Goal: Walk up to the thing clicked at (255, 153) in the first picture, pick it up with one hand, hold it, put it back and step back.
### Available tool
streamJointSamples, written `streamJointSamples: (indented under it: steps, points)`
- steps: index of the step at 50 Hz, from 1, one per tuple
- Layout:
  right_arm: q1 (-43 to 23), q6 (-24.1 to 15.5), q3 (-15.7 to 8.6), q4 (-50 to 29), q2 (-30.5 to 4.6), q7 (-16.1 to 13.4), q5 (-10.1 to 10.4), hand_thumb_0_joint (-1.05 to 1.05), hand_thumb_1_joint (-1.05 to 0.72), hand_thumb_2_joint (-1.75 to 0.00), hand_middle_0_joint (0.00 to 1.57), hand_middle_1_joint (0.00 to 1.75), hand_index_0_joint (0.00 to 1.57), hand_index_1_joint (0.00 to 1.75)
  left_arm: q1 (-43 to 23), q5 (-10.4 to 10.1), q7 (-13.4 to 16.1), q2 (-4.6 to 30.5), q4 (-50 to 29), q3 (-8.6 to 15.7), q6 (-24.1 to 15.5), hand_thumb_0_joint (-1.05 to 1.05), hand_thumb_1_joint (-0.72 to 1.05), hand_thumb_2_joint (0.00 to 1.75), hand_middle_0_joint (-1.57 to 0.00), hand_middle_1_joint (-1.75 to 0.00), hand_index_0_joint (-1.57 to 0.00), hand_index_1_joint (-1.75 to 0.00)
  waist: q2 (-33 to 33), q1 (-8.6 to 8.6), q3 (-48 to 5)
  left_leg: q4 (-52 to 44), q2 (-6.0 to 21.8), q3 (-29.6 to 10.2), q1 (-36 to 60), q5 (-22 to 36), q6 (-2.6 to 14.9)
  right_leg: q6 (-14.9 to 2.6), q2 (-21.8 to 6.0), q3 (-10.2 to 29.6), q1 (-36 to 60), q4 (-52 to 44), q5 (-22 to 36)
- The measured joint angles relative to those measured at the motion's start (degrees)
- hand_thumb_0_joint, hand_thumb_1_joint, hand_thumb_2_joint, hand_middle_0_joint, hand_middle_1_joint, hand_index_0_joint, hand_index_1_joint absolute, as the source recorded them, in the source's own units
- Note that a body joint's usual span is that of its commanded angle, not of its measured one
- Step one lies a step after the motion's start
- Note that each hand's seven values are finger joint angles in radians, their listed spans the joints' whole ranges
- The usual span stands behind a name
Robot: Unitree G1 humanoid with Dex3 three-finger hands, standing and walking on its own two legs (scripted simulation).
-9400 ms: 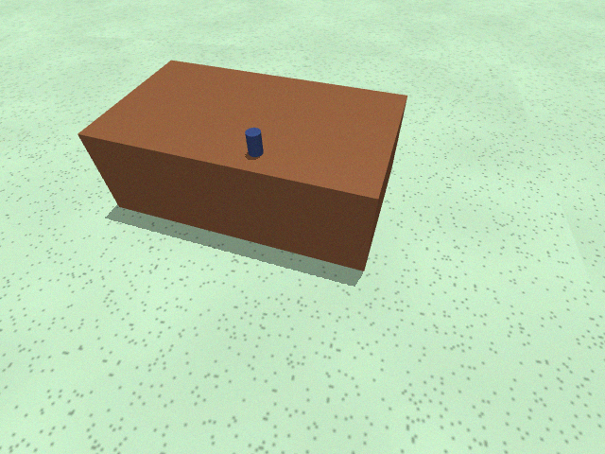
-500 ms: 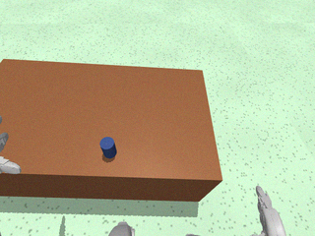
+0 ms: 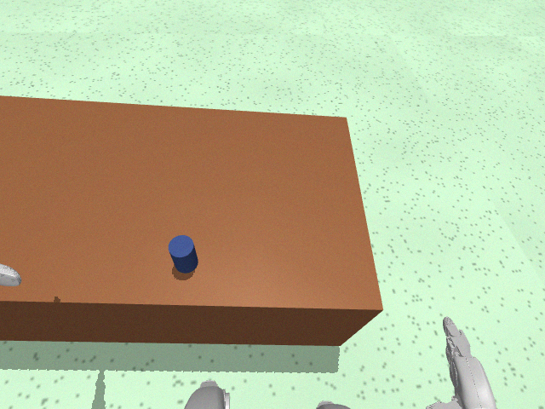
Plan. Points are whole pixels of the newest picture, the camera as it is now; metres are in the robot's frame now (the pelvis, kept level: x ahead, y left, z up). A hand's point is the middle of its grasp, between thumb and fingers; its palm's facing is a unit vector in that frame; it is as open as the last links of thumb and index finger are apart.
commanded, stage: go down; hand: left
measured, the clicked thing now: (183, 254) +0.46 +0.20 -0.26
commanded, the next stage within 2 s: approach in 0.10 s
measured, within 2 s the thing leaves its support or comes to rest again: neither
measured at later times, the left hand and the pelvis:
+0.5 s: hand (37, 235) +0.36 +0.37 +0.00, palm faces +0.21 -0.98 +0.01, open 17.6 cm; pelvis -0.02 +0.00 -0.03, yaw -1 degrees
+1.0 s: hand (141, 267) +0.41 +0.28 -0.22, palm faces +0.17 -0.98 +0.05, open 17.6 cm; pelvis -0.05 +0.00 -0.15, yaw -5 degrees
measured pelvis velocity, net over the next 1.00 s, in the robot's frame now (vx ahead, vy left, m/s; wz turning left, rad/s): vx -0.05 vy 0.00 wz -0.08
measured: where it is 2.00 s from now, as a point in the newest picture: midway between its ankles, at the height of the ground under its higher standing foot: outside the picture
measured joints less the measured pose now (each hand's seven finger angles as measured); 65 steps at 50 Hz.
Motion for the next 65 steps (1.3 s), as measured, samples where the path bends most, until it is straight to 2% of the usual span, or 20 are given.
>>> streamJointSamples:
  steps: [12,16,20,23,26,30,34,38,42,48,54,58,61,65]
  points:
    - [0.0,0.0,0.1,0.0,-0.1,0.4,-0.2,-0.01,0.52,-0.05,0.05,0.05,0.06,0.05,-1.8,-0.4,-0.5,1.1,1.0,1.0,-0.3,-0.01,-0.54,0.04,-0.06,-0.03,-0.05,-0.04,0.3,-0.34,-0.3,1.3,0.3,-0.2,-1.3,-0.6,0.14,0.14,0.3,0.0,-1.0,0.6,-0.2]
    - [-0.3,-0.2,0.3,-0.4,0.1,0.6,-0.3,-0.01,0.52,-0.05,0.05,0.06,0.06,0.05,-3.1,-1.2,-0.6,1.7,2.8,1.2,-2.1,-0.01,-0.55,0.03,-0.07,-0.04,-0.06,-0.04,0.2,-0.72,-0.4,2.2,0.2,-0.3,-2.6,-0.7,0.24,0.18,0.3,0.0,-2.3,1.7,-0.4]
    - [-1.1,-0.7,0.3,-0.7,-0.1,1.2,-0.6,-0.01,0.52,-0.05,0.05,0.06,0.06,0.05,-4.2,-2.9,-0.9,1.1,4.6,1.6,-6.0,-0.01,-0.55,0.01,-0.07,-0.04,-0.06,-0.04,0.2,-1.14,-0.5,4.7,0.4,-0.6,-6.1,-1.2,0.27,0.15,0.4,-0.1,-5.8,4.4,-1.2]
    - [-1.5,-0.9,0.0,-2.4,-0.1,2.1,-1.0,-0.01,0.53,-0.05,0.05,0.06,0.06,0.05,-4.9,-5.1,-1.0,-0.2,5.7,2.5,-10.4,-0.01,-0.56,0.01,-0.06,-0.04,-0.06,-0.04,-0.1,-1.79,-0.2,7.4,0.5,-0.8,-9.6,-1.8,0.27,0.12,0.5,-0.1,-9.3,7.4,-2.0]
    - [-1.6,-1.4,-0.4,-4.6,-0.3,3.0,-1.7,-0.01,0.53,-0.04,0.05,0.06,0.06,0.05,-5.2,-6.8,-0.9,-2.2,6.3,4.0,-15.0,-0.01,-0.56,0.02,-0.06,-0.05,-0.06,-0.05,-0.5,-2.88,-0.1,10.7,0.8,-1.3,-13.8,-2.6,0.21,0.06,0.8,-0.3,-13.5,10.9,-3.0]
    - [-1.3,-1.5,-1.8,-8.4,-1.0,4.1,-2.7,-0.01,0.54,-0.04,0.06,0.06,0.06,0.05,-5.2,-7.5,0.0,-4.7,6.0,5.8,-20.7,-0.01,-0.57,0.03,-0.05,-0.06,-0.05,-0.06,-1.6,-4.80,0.2,15.6,1.2,-2.1,-19.8,-3.7,0.07,-0.08,1.2,-0.5,-19.3,16.0,-4.5]
    - [-0.7,-1.4,-3.1,-12.3,-2.0,4.6,-3.6,-0.01,0.53,-0.04,0.06,0.06,0.06,0.05,-5.8,-6.8,1.9,-6.0,4.9,7.8,-25.6,-0.01,-0.56,0.04,-0.05,-0.07,-0.05,-0.07,-2.7,-6.99,0.3,21.0,1.5,-3.1,-26.3,-5.0,-0.14,-0.28,1.6,-1.0,-25.5,21.5,-6.1]
    - [0.3,-1.5,-3.7,-16.6,-2.4,5.2,-4.4,-0.01,0.53,-0.04,0.05,0.06,0.06,0.05,-7.0,-6.0,3.5,-5.6,5.3,8.3,-28.8,-0.01,-0.56,0.05,-0.06,-0.07,-0.05,-0.08,-3.2,-9.22,-0.4,26.3,1.7,-4.3,-32.8,-6.2,-0.38,-0.56,1.9,-1.6,-31.6,26.9,-7.7]
    - [1.3,-1.1,-3.8,-21.2,-2.3,5.9,-4.9,-0.01,0.52,-0.05,0.05,0.05,0.06,0.05,-8.0,-4.4,4.8,-4.5,6.2,8.0,-29.8,-0.01,-0.56,0.04,-0.06,-0.07,-0.05,-0.08,-3.1,-11.15,-1.2,31.2,1.8,-5.2,-38.7,-7.4,-0.55,-0.72,2.2,-2.0,-37.2,31.9,-9.3]
    - [3.1,-1.0,-4.4,-29.6,-2.2,7.5,-5.1,-0.01,0.52,-0.05,0.06,0.06,0.07,0.05,-8.5,-3.3,6.7,-4.1,7.6,8.1,-31.5,-0.01,-0.57,0.04,-0.06,-0.06,-0.05,-0.07,-2.5,-13.30,-1.8,37.7,2.0,-6.1,-46.1,-8.9,-0.56,-0.72,2.5,-2.2,-44.3,38.7,-11.3]
    - [5.6,-1.0,-6.1,-38.3,-3.0,9.2,-4.9,-0.01,0.52,-0.05,0.06,0.06,0.07,0.05,-8.0,-2.0,9.4,-5.8,5.6,8.8,-33.1,-0.01,-0.56,0.05,-0.05,-0.07,-0.05,-0.07,-3.1,-15.20,-1.7,43.1,2.1,-6.6,-51.6,-10.1,-0.64,-0.62,2.7,-2.0,-49.8,44.7,-13.0]
    - [7.9,-0.5,-7.4,-43.0,-3.4,10.2,-4.9,-0.01,0.52,-0.05,0.06,0.06,0.07,0.05,-7.2,-1.4,12.4,-7.8,1.2,9.0,-34.2,-0.01,-0.56,0.05,-0.04,-0.07,-0.05,-0.06,-4.0,-16.07,-1.9,45.2,1.9,-7.1,-53.6,-10.4,-0.97,-0.79,2.6,-2.2,-51.7,47.1,-13.7]
    - [9.1,0.5,-8.0,-44.8,-3.5,10.5,-5.0,-0.01,0.52,-0.05,0.06,0.06,0.07,0.05,-6.9,-1.0,14.1,-8.6,-1.7,6.6,-33.1,-0.02,-0.57,0.05,-0.04,-0.07,-0.05,-0.06,-4.2,-16.10,-2.1,45.8,1.6,-7.5,-54.1,-10.4,-1.12,-0.86,2.4,-2.6,-52.0,47.7,-14.0]
    - [9.6,2.0,-7.5,-45.7,-3.6,10.4,-4.8,-0.01,0.52,-0.05,0.06,0.06,0.07,0.05,-6.5,-0.1,15.8,-10.6,-3.4,3.1,-30.8,-0.02,-0.59,0.03,-0.05,-0.06,-0.06,-0.05,-3.2,-16.07,-2.4,45.4,1.3,-7.6,-53.7,-10.3,-0.97,-0.73,2.3,-2.8,-51.3,47.0,-13.8]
